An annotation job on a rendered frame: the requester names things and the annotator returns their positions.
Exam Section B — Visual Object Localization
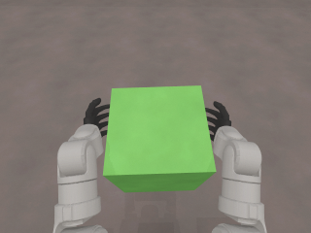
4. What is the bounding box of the robot left forearm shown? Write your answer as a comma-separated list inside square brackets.
[52, 124, 104, 233]

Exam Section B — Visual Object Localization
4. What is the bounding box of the left robot hand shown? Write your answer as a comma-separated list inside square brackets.
[83, 98, 110, 137]

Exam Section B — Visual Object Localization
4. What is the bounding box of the right robot hand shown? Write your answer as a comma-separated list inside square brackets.
[205, 101, 231, 142]

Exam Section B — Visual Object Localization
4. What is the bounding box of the right robot upper arm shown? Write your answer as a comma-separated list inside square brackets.
[212, 223, 261, 233]

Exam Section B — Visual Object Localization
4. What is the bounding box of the robot right forearm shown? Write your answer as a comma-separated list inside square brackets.
[213, 125, 267, 233]

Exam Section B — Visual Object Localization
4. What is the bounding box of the carton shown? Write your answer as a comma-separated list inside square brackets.
[103, 85, 217, 193]

